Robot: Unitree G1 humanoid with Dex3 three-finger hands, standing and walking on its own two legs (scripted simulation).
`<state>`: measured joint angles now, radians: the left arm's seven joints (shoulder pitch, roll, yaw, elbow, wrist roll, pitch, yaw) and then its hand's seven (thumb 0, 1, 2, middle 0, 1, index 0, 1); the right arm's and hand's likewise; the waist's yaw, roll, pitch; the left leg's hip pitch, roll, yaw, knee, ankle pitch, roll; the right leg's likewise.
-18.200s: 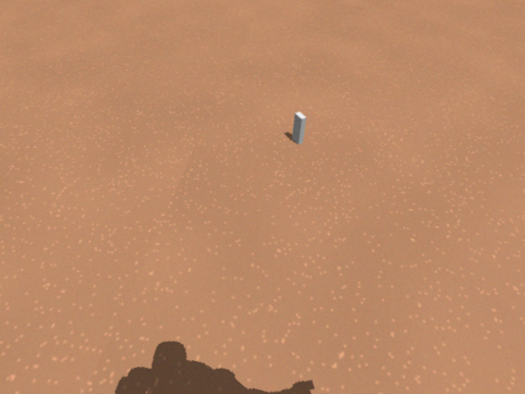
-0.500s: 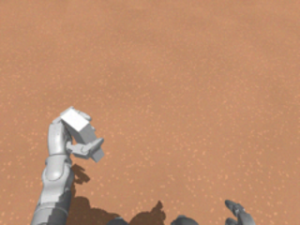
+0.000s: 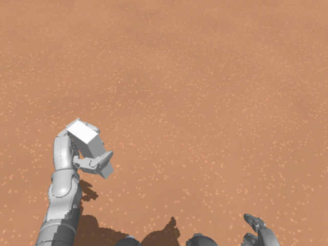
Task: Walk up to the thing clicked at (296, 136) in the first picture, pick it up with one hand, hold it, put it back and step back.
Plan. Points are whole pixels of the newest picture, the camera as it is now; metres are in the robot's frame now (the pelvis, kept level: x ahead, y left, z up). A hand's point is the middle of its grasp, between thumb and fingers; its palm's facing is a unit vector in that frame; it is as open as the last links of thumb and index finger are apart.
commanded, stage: crouch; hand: left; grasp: from the side
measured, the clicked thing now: (93, 152) +0.34 +0.18 +0.01
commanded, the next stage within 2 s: lower in 1.70 s
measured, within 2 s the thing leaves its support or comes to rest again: neither
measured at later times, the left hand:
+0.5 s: hand (102, 168) +0.39 +0.21 -0.20, palm faces +0.28 -0.96 -0.05, open 8.7 cm
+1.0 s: hand (107, 182) +0.40 +0.24 -0.39, palm faces +0.30 -0.95 -0.04, open 8.7 cm
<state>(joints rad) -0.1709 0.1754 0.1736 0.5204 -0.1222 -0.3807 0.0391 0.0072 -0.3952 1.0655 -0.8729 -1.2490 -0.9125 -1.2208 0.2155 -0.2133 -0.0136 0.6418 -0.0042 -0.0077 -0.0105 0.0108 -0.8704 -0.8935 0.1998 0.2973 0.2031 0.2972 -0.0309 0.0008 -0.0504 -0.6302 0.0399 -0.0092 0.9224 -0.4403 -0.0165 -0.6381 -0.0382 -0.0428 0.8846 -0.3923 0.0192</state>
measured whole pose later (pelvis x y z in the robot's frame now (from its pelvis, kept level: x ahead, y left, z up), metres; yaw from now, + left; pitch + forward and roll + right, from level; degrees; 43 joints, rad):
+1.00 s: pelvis -0.08 +0.00 -0.35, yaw -4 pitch +31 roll -6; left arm -0.77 0.50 0.53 1.23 -0.02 -0.80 -0.01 0.01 -0.40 1.11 -0.88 -1.25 -0.92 -1.19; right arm 0.09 -0.27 0.07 0.72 -0.14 0.02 0.10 0.01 -0.91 -0.91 0.20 0.30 0.20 0.30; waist -0.18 -0.04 -0.08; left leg -2.13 0.01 -0.11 2.28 -0.69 -0.02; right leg -2.11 -0.05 -0.05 2.18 -0.61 0.02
